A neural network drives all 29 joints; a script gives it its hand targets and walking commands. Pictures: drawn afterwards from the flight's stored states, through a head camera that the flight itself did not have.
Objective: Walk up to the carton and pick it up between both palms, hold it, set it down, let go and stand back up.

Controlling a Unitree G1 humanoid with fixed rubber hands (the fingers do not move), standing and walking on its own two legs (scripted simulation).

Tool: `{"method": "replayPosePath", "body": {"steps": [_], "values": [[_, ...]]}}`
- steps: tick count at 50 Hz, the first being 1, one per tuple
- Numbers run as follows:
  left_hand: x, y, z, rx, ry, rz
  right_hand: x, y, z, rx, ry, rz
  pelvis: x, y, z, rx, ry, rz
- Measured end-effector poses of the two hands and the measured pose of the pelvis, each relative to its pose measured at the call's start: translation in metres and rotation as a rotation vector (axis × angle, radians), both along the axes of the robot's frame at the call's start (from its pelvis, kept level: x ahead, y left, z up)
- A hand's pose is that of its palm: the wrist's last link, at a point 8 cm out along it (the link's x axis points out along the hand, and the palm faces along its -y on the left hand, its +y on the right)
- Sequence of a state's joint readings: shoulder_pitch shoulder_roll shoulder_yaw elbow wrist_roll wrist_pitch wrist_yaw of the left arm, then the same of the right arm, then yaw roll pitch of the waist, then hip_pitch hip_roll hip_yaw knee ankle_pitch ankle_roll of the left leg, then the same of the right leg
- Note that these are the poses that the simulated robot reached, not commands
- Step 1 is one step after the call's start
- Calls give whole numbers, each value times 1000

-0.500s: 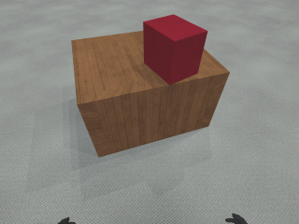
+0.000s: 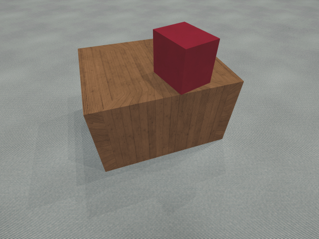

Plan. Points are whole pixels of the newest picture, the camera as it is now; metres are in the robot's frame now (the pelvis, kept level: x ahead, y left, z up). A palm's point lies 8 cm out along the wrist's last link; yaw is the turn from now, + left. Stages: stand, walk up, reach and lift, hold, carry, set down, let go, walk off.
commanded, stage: stand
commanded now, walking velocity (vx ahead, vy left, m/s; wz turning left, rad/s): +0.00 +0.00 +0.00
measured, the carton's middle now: (182, 57) +1.08 -0.14 -0.06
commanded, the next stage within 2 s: walk up in 0.30 s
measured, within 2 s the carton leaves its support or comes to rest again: neither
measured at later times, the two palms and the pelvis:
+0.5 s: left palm out of the picture +0.05 +0.29 -0.12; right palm out of the picture +0.05 -0.25 -0.12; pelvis -0.02 +0.01 +0.00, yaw +0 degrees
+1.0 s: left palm out of the picture +0.09 +0.22 -0.08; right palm out of the picture +0.08 -0.42 -0.11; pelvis +0.03 -0.11 +0.01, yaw +0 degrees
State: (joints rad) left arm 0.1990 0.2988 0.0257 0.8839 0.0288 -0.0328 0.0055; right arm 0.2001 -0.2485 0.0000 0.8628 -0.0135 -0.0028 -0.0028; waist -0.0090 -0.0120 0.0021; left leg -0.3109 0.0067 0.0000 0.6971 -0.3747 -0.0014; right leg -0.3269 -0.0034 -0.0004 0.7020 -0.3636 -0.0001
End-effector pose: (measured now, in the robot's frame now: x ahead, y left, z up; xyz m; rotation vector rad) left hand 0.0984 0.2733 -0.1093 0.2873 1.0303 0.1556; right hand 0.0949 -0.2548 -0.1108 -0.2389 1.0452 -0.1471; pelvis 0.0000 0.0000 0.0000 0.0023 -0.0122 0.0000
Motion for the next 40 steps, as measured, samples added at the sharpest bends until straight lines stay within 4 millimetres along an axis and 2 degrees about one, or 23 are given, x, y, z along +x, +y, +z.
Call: {"method": "replayPosePath", "body": {"steps": [20, 27, 30, 34, 37, 40], "values": [[-33, 9, -6, -4, 51, 22, -33, 1, -5, -11, 60, -17, -17, 7, 1, -9, -24, 0], [-45, 19, -8, -11, 80, 32, -48, 2, -4, -20, 70, -18, -23, 10, 2, -14, -32, 2], [-38, 27, -2, 3, 62, 28, -63, -14, 0, -52, 85, -21, -23, 4, 1, -10, -32, -1], [-26, 32, 4, 34, 43, 19, -83, -50, 6, -111, 136, -34, -19, -12, 0, 6, -35, -7], [-17, 25, 8, 55, 41, 15, -89, -81, 8, -147, 164, -38, -13, -30, -3, 23, -34, -12], [-5, 7, 11, 72, 41, 8, -83, -113, 5, -166, 172, -36, -5, -51, -6, 41, -21, -20]]}}
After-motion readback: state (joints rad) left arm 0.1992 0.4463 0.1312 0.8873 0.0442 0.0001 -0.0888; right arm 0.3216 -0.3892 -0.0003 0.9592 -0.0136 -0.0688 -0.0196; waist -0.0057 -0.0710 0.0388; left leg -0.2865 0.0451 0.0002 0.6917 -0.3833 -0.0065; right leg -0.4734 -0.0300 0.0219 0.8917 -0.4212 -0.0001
